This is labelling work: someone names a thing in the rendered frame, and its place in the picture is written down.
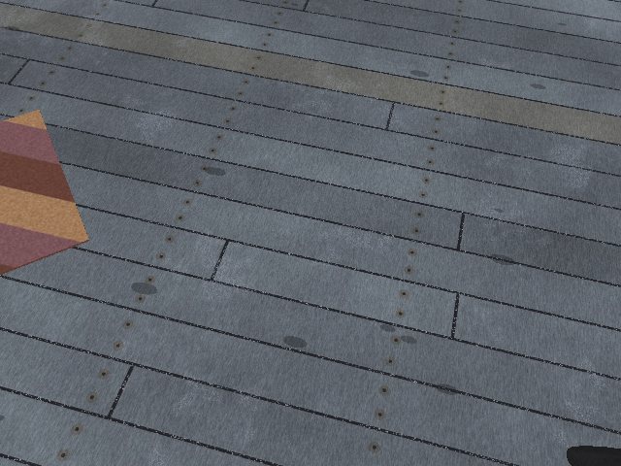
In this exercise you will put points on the robot right hand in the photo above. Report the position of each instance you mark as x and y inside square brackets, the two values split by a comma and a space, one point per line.
[594, 456]

